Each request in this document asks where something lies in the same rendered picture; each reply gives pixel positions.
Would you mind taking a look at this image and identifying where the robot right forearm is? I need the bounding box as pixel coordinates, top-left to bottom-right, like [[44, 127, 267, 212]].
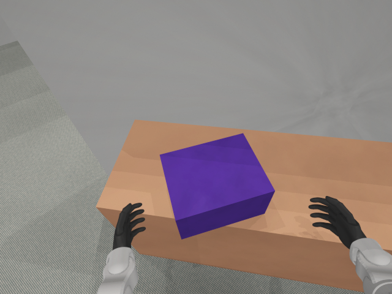
[[350, 238, 392, 294]]

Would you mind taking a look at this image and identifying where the carton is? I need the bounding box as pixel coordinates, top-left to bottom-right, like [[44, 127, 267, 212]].
[[160, 134, 275, 239]]

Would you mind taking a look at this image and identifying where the robot left forearm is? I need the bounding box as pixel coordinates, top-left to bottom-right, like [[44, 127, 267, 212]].
[[96, 247, 138, 294]]

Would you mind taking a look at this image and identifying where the pedestal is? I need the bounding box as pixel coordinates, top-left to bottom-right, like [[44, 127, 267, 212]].
[[96, 119, 392, 292]]

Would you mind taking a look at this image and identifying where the left robot hand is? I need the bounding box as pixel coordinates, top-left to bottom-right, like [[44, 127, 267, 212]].
[[113, 203, 146, 250]]

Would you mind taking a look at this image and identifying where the right robot hand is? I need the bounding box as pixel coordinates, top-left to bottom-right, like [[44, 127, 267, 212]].
[[308, 196, 366, 249]]

